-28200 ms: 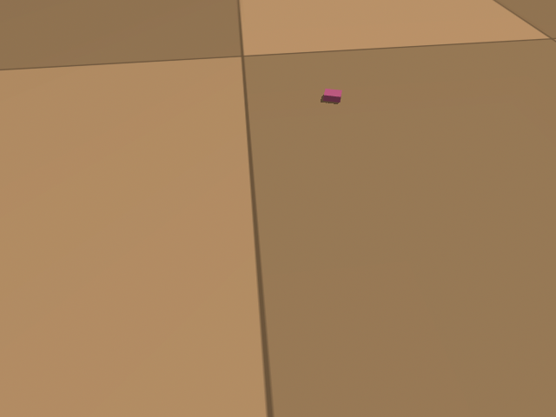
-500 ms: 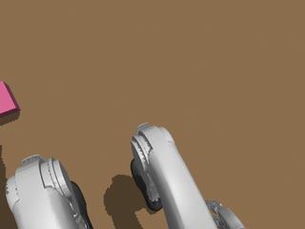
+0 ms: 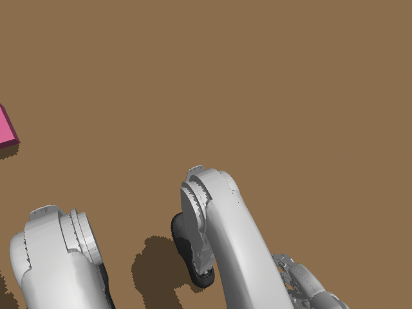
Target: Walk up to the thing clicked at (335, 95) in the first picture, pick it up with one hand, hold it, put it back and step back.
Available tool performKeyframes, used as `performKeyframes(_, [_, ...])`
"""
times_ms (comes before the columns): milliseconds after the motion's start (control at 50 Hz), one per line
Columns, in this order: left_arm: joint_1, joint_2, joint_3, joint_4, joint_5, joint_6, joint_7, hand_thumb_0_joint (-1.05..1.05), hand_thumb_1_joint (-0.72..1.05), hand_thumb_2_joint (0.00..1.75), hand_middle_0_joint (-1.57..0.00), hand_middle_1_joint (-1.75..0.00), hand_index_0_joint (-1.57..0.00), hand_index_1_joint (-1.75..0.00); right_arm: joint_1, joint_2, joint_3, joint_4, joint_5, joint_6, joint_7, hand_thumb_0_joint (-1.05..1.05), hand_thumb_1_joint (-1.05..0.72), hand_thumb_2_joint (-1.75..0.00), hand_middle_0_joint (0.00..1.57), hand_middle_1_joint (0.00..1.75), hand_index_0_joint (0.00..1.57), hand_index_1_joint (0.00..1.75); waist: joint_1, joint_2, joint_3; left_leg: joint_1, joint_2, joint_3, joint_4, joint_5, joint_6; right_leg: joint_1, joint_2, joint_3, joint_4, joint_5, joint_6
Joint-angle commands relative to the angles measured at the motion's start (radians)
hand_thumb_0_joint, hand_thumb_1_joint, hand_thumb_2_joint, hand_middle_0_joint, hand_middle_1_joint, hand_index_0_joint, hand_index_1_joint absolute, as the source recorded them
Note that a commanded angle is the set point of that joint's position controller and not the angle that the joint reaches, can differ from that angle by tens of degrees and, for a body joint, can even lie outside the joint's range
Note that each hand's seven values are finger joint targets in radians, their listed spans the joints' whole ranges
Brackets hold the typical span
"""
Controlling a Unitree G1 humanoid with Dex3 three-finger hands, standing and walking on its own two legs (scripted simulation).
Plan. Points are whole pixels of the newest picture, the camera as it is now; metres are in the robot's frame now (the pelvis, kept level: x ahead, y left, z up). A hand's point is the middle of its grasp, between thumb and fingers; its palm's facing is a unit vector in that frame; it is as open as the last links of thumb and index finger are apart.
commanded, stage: rest palm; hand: left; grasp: from above
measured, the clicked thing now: out of the picture +0.49 +0.33 -0.30
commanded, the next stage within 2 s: close in 1.46 s
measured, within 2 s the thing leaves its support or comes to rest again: neither
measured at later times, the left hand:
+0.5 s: hand out of the picture +0.47 +0.32 -0.25, palm faces -0.45 -0.15 -0.88, open 14.1 cm
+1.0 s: hand out of the picture +0.47 +0.32 -0.27, palm faces -0.45 -0.16 -0.88, open 14.2 cm
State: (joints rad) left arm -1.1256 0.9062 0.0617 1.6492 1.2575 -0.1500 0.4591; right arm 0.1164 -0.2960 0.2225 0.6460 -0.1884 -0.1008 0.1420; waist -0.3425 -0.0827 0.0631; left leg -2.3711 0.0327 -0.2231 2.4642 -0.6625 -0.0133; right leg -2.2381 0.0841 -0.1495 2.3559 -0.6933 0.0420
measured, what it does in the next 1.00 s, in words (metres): stands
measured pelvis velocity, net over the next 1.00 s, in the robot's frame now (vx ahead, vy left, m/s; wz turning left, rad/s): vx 0.00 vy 0.01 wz -0.06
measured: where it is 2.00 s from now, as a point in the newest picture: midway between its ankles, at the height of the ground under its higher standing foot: (151, 281)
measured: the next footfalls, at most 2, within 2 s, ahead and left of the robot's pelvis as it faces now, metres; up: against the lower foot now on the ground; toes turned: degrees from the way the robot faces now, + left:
none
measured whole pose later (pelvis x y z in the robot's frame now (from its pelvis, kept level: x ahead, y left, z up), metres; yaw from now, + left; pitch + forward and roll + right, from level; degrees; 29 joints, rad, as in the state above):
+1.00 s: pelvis +0.00 +0.01 -0.01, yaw -4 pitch +28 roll -15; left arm -1.12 1.06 0.08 1.76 1.23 -0.17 0.58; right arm 0.09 -0.34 0.35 0.63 -0.25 -0.22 0.21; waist -0.40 -0.17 0.20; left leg -2.35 0.05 -0.29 2.53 -0.70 -0.01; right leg -2.21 0.11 -0.20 2.36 -0.69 0.06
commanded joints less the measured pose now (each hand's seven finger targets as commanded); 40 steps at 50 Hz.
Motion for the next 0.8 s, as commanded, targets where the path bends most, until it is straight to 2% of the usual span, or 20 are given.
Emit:
performKeyframes(0, [-0.291, 0.252, 0.020, -0.093, -0.015, 0.016, 0.060, 0.00, -0.51, 0.97, -0.11, -0.93, -0.10, -0.94, 0.222, -0.287, -0.058, 0.006, -0.004, -0.013, -0.007, 0.00, -0.89, -0.90, 0.20, 0.30, 0.20, 0.30, -0.029, 0.436, -0.646, 0.521, 0.020, 0.109, -0.210, 0.179, 0.039, 0.341, 0.026, -0.071, -0.224, 0.282, -0.062])
performKeyframes(120, [-0.288, 0.295, 0.028, -0.088, -0.031, 0.003, 0.065, 0.00, -0.50, 0.95, -0.12, -0.93, -0.11, -0.94, 0.219, -0.308, -0.034, -0.007, -0.012, -0.037, -0.002, 0.00, -0.89, -0.90, 0.20, 0.30, 0.20, 0.30, -0.051, 0.446, -0.623, 0.518, 0.024, 0.093, -0.201, 0.153, 0.038, 0.350, 0.028, -0.090, -0.216, 0.255, -0.061])
performKeyframes(160, [-0.287, 0.323, 0.036, -0.116, -0.033, -0.006, 0.072, 0.00, -0.51, 0.97, -0.12, -0.91, -0.10, -0.93, 0.213, -0.311, -0.027, -0.006, -0.013, -0.040, -0.002, 0.00, -0.89, -0.90, 0.20, 0.30, 0.20, 0.30, -0.040, 0.451, -0.653, 0.527, 0.028, 0.091, -0.190, 0.169, 0.038, 0.375, 0.033, -0.089, -0.218, 0.272, -0.059])
performKeyframes(240, [-0.260, 0.302, 0.026, -0.083, -0.038, -0.010, 0.083, 0.00, -0.52, 0.97, -0.12, -0.91, -0.10, -0.92, 0.214, -0.312, -0.016, 0.007, -0.019, -0.052, 0.009, 0.00, -0.89, -0.90, 0.20, 0.30, 0.20, 0.30, -0.053, 0.468, -0.611, 0.532, 0.031, 0.085, -0.183, 0.188, 0.033, 0.358, 0.036, -0.100, -0.201, 0.290, -0.060])
performKeyframes(340, [-0.253, 0.325, 0.028, -0.079, -0.031, -0.023, 0.106, 0.00, -0.51, 0.97, -0.12, -0.91, -0.10, -0.92, 0.200, -0.322, -0.005, 0.010, -0.032, -0.059, 0.018, 0.00, -0.89, -0.90, 0.20, 0.30, 0.20, 0.30, -0.053, 0.484, -0.615, 0.537, 0.038, 0.074, -0.179, 0.185, 0.029, 0.370, 0.046, -0.112, -0.200, 0.293, -0.062])
performKeyframes(380, [-0.252, 0.302, 0.014, -0.035, -0.032, -0.022, 0.110, 0.00, -0.52, 0.97, -0.11, -0.92, -0.09, -0.93, 0.209, -0.328, 0.001, 0.010, -0.035, -0.070, 0.028, 0.00, -0.89, -0.90, 0.20, 0.30, 0.20, 0.30, -0.079, 0.461, -0.554, 0.504, 0.037, 0.070, -0.170, 0.167, 0.033, 0.351, 0.042, -0.117, -0.197, 0.280, -0.060])
performKeyframes(420, [-0.277, 0.328, 0.024, -0.092, -0.029, -0.028, 0.116, 0.00, -0.53, 0.98, -0.11, -0.90, -0.09, -0.92, 0.209, -0.338, -0.001, 0.009, -0.034, -0.075, 0.031, 0.00, -0.89, -0.90, 0.20, 0.30, 0.20, 0.30, -0.069, 0.481, -0.581, 0.540, 0.037, 0.064, -0.179, 0.183, 0.026, 0.354, 0.043, -0.123, -0.196, 0.284, -0.061])
performKeyframes(440, [-0.246, 0.353, 0.046, -0.040, -0.028, -0.024, 0.124, 0.00, -0.53, 0.98, -0.11, -0.91, -0.09, -0.93, 0.194, -0.344, -0.001, 0.009, -0.034, -0.078, 0.031, 0.00, -0.89, -0.90, 0.20, 0.30, 0.20, 0.30, -0.065, 0.482, -0.576, 0.541, 0.041, 0.056, -0.179, 0.180, 0.024, 0.346, 0.042, -0.128, -0.189, 0.279, -0.063])
performKeyframes(460, [-0.265, 0.326, 0.017, -0.075, -0.026, -0.027, 0.125, 0.00, -0.53, 0.98, -0.11, -0.91, -0.09, -0.93, 0.193, -0.334, 0.005, 0.006, -0.038, -0.081, 0.036, 0.00, -0.89, -0.90, 0.20, 0.30, 0.20, 0.30, -0.066, 0.499, -0.591, 0.553, 0.043, 0.061, -0.171, 0.205, 0.025, 0.365, 0.046, -0.120, -0.190, 0.305, -0.062])
performKeyframes(480, [-0.237, 0.342, 0.042, -0.029, -0.026, -0.022, 0.133, 0.00, -0.54, 0.99, -0.10, -0.92, -0.08, -0.94, 0.202, -0.344, 0.003, 0.012, -0.041, -0.082, 0.038, 0.00, -0.89, -0.90, 0.20, 0.30, 0.20, 0.30, -0.075, 0.472, -0.583, 0.544, 0.042, 0.059, -0.167, 0.201, 0.028, 0.374, 0.045, -0.126, -0.193, 0.308, -0.057])
performKeyframes(500, [-0.272, 0.329, 0.027, -0.088, -0.030, -0.028, 0.137, 0.00, -0.52, 0.97, -0.11, -0.92, -0.09, -0.94, 0.201, -0.343, 0.007, 0.006, -0.042, -0.085, 0.041, 0.00, -0.89, -0.90, 0.20, 0.30, 0.20, 0.30, -0.074, 0.485, -0.599, 0.549, 0.042, 0.061, -0.168, 0.225, 0.026, 0.387, 0.046, -0.127, -0.195, 0.329, -0.055])
performKeyframes(520, [-0.247, 0.309, 0.016, -0.029, -0.027, -0.021, 0.138, 0.00, -0.53, 0.97, -0.10, -0.93, -0.09, -0.94, 0.195, -0.335, 0.009, 0.015, -0.045, -0.090, 0.044, 0.00, -0.89, -0.90, 0.20, 0.30, 0.20, 0.30, -0.081, 0.479, -0.566, 0.542, 0.043, 0.062, -0.160, 0.221, 0.026, 0.369, 0.047, -0.128, -0.189, 0.333, -0.056])
performKeyframes(580, [-0.210, 0.333, 0.029, 0.020, -0.032, -0.013, 0.146, 0.00, -0.53, 0.98, -0.10, -0.94, -0.09, -0.95, 0.189, -0.353, 0.008, 0.017, -0.047, -0.091, 0.045, 0.00, -0.89, -0.90, 0.20, 0.30, 0.20, 0.30, -0.083, 0.467, -0.540, 0.526, 0.046, 0.054, -0.179, 0.184, 0.025, 0.379, 0.052, -0.132, -0.203, 0.297, -0.057])
performKeyframes(600, [-0.274, 0.332, 0.013, -0.068, -0.033, -0.023, 0.146, 0.00, -0.51, 0.97, -0.10, -0.94, -0.09, -0.95, 0.178, -0.345, 0.012, 0.003, -0.045, -0.093, 0.047, 0.00, -0.89, -0.90, 0.20, 0.30, 0.20, 0.30, -0.080, 0.492, -0.563, 0.530, 0.046, 0.056, -0.172, 0.194, 0.025, 0.379, 0.050, -0.131, -0.201, 0.308, -0.057])
performKeyframes(620, [-0.220, 0.336, 0.025, 0.019, -0.029, -0.010, 0.147, 0.00, -0.53, 0.97, -0.10, -0.93, -0.09, -0.95, 0.186, -0.353, 0.012, 0.009, -0.051, -0.092, 0.048, 0.00, -0.89, -0.90, 0.20, 0.30, 0.20, 0.30, -0.089, 0.470, -0.531, 0.523, 0.045, 0.056, -0.174, 0.175, 0.027, 0.384, 0.049, -0.130, -0.202, 0.293, -0.057])
performKeyframes(640, [-0.271, 0.320, 0.012, -0.051, -0.029, -0.016, 0.143, 0.00, -0.52, 0.97, -0.09, -0.96, -0.08, -0.96, 0.183, -0.351, 0.012, 0.004, -0.047, -0.096, 0.051, 0.00, -0.89, -0.90, 0.20, 0.30, 0.20, 0.30, -0.089, 0.483, -0.540, 0.527, 0.044, 0.051, -0.176, 0.179, 0.025, 0.362, 0.048, -0.134, -0.196, 0.289, -0.059])
performKeyframes(660, [-0.264, 0.349, 0.036, -0.038, -0.032, -0.014, 0.148, 0.00, -0.54, 0.98, -0.08, -0.95, -0.07, -0.96, 0.178, -0.357, 0.010, 0.011, -0.045, -0.098, 0.051, 0.00, -0.89, -0.90, 0.20, 0.30, 0.20, 0.30, -0.086, 0.500, -0.554, 0.554, 0.048, 0.045, -0.175, 0.188, 0.020, 0.356, 0.045, -0.137, -0.189, 0.292, -0.060])
performKeyframes(720, [-0.240, 0.314, 0.011, 0.009, -0.036, -0.014, 0.146, 0.00, -0.55, 0.98, -0.08, -0.96, -0.07, -0.97, 0.171, -0.359, 0.015, 0.003, -0.046, -0.105, 0.057, 0.00, -0.89, -0.90, 0.20, 0.30, 0.20, 0.30, -0.106, 0.470, -0.499, 0.515, 0.048, 0.042, -0.172, 0.167, 0.025, 0.346, 0.048, -0.139, -0.190, 0.282, -0.057])
performKeyframes(740, [-0.249, 0.363, 0.049, -0.020, -0.039, -0.019, 0.154, 0.00, -0.55, 0.99, -0.08, -0.96, -0.07, -0.97, 0.182, -0.362, 0.019, 0.006, -0.046, -0.103, 0.054, 0.00, -0.89, -0.90, 0.20, 0.30, 0.20, 0.30, -0.099, 0.463, -0.533, 0.525, 0.050, 0.040, -0.178, 0.181, 0.023, 0.374, 0.048, -0.141, -0.198, 0.294, -0.055])
performKeyframes(780, [-0.238, 0.347, 0.027, 0.012, -0.032, -0.020, 0.157, 0.00, -0.53, 0.98, -0.10, -0.95, -0.08, -0.97, 0.163, -0.359, 0.018, 0.003, -0.049, -0.103, 0.053, 0.00, -0.89, -0.90, 0.20, 0.30, 0.20, 0.30, -0.098, 0.474, -0.512, 0.521, 0.052, 0.044, -0.175, 0.167, 0.023, 0.369, 0.052, -0.137, -0.202, 0.286, -0.056])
